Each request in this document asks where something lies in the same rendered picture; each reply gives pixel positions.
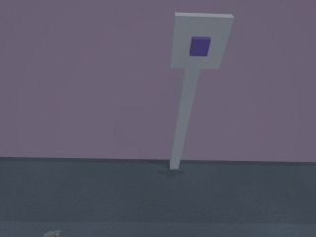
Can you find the panel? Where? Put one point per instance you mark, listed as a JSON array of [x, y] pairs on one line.
[[217, 27]]

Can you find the button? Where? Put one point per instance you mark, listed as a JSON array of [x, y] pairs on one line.
[[200, 46]]

